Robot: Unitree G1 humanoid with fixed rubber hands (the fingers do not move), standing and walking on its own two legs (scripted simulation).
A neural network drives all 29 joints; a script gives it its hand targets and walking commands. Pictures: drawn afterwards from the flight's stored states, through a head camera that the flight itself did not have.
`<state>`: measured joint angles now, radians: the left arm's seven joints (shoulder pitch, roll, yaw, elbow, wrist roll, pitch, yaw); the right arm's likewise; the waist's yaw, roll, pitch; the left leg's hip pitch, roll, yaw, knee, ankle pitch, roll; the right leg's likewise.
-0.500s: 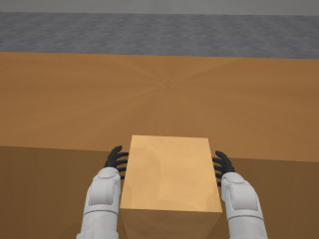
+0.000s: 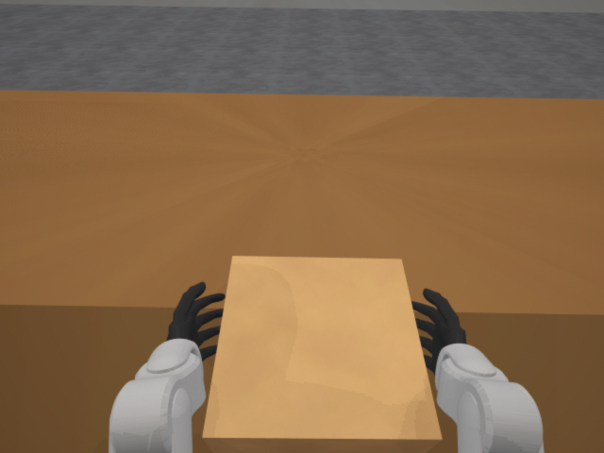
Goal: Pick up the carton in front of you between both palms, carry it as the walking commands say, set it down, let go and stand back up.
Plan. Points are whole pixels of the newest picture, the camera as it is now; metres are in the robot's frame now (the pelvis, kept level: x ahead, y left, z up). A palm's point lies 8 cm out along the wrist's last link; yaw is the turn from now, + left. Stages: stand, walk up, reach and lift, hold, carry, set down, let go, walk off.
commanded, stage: carry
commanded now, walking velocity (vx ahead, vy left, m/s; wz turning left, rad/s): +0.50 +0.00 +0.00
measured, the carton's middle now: (313, 376) +0.25 +0.01 +0.02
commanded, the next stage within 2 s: none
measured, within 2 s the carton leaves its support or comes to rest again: neither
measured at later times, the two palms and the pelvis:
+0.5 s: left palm (245, 203) +0.49 +0.13 +0.11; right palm (421, 201) +0.53 -0.17 +0.10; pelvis +0.28 -0.05 +0.02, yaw +5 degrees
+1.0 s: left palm (254, 118) +0.86 +0.17 +0.09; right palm (378, 124) +0.84 -0.13 +0.09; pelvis +0.62 +0.02 +0.02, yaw -1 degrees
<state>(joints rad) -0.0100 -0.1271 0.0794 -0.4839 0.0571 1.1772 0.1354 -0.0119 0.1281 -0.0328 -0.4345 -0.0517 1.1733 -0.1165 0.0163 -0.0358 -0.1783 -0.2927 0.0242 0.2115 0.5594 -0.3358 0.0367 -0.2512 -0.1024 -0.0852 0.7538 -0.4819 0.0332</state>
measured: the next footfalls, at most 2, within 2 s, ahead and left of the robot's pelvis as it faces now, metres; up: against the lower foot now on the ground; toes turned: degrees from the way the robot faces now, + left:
right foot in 0.24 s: +0.30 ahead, -0.10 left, +0.00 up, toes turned -9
left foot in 0.80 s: +0.70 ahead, +0.08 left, +0.00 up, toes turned +14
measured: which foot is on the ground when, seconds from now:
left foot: down 0.00-0.26, up 0.28-0.78, down 0.80-1.00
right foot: up 0.00-0.22, down 0.24-0.82, up 0.84-1.00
